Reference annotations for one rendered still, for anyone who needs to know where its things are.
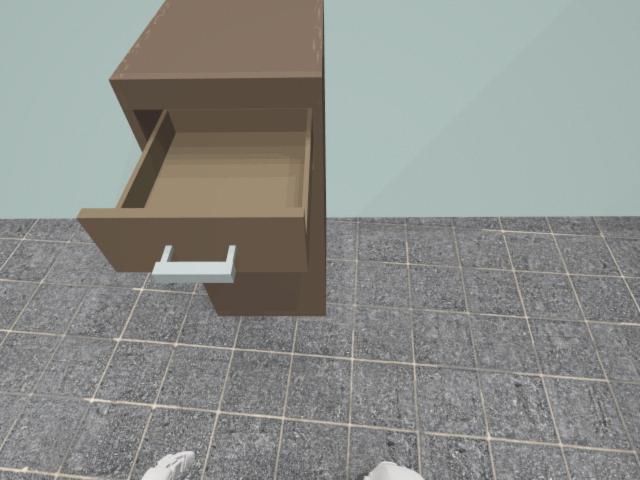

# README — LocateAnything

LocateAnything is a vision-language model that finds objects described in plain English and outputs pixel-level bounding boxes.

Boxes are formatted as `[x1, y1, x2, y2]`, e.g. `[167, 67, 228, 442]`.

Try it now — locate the handle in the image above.
[152, 245, 237, 283]

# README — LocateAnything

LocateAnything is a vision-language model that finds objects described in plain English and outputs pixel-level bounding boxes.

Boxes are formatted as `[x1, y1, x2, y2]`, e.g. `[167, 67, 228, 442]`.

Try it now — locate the left robot hand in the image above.
[141, 451, 195, 480]

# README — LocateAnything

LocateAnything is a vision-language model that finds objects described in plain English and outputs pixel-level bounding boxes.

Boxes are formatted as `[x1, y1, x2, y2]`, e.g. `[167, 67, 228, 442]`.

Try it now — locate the drawer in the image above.
[76, 108, 313, 272]

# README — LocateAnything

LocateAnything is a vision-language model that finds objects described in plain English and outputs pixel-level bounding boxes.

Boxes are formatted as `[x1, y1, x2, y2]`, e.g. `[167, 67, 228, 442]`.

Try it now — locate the right robot shin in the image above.
[372, 462, 397, 472]

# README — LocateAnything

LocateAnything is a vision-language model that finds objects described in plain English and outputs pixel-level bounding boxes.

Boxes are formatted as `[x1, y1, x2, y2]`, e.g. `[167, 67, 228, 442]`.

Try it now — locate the cabinet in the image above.
[109, 0, 326, 316]

